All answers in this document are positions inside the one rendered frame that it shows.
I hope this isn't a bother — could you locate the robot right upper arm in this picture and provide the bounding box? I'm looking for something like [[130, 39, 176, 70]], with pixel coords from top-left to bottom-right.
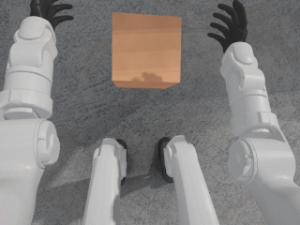
[[227, 137, 300, 225]]

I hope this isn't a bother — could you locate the robot left forearm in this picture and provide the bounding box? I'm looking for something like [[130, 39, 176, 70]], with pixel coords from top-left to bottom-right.
[[0, 16, 58, 120]]

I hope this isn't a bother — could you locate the robot left upper arm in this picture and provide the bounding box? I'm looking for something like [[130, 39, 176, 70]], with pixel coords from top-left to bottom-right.
[[0, 118, 60, 225]]

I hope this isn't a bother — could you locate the right robot hand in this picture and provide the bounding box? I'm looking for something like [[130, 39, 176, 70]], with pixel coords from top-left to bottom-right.
[[207, 0, 248, 53]]

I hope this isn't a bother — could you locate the robot right forearm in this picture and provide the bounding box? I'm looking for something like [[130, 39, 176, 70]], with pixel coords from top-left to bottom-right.
[[219, 41, 296, 172]]

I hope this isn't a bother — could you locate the carton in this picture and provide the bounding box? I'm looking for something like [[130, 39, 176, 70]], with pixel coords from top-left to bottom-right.
[[112, 12, 182, 89]]

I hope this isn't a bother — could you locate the left robot hand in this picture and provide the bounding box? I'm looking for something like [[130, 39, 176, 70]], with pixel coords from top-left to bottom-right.
[[30, 0, 74, 31]]

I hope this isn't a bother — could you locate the robot left shin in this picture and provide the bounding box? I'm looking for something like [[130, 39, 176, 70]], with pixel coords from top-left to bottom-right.
[[92, 138, 124, 179]]

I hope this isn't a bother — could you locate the robot left foot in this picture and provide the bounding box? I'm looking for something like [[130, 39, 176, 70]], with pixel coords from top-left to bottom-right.
[[116, 139, 128, 186]]

